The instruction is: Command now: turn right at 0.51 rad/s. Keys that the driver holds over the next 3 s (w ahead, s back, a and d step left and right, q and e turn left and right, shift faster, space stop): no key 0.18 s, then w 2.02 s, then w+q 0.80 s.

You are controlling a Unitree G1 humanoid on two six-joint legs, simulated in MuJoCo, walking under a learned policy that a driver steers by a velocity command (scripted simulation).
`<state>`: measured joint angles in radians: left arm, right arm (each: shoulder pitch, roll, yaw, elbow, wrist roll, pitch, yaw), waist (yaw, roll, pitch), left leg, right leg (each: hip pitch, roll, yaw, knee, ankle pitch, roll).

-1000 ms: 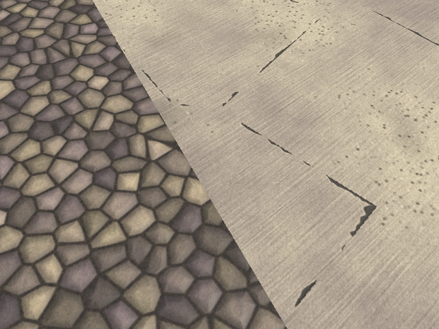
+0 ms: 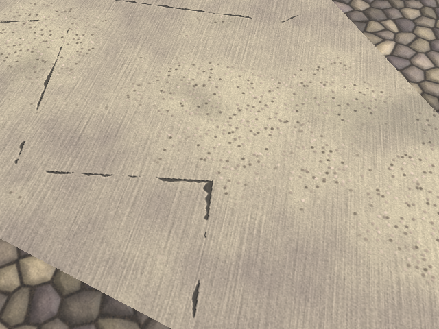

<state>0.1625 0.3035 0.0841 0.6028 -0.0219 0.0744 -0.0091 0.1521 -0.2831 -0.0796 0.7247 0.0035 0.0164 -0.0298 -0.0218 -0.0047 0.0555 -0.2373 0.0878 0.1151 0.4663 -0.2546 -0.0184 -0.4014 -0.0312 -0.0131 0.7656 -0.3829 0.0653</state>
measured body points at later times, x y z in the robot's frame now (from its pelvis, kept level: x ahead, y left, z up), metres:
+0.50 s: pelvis +0.05 -0.02 +0.00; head +0.06 -0.01 +0.45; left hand +0.16 +0.25 -0.11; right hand +0.18 -0.30 -0.09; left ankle +0.08 +0.10 -0.73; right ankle +0.00 -0.13 -0.74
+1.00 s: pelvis +0.27 -0.04 -0.02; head +0.31 -0.04 +0.43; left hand +0.55 +0.15 -0.08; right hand +0.20 -0.33 -0.14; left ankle +0.08 +0.10 -0.74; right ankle +0.40 -0.16 -0.74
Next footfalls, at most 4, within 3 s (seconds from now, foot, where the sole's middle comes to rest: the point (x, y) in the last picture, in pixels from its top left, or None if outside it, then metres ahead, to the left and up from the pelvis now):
0.06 right None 0.04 -0.13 -0.78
0.54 left None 0.12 0.10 -0.78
1.00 right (283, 328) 0.44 -0.17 -0.78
1.54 left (208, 231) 0.76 0.05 -0.78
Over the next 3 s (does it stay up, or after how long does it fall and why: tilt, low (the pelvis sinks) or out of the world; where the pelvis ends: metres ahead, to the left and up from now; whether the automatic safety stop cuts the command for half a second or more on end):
stays up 1.38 -0.05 0.00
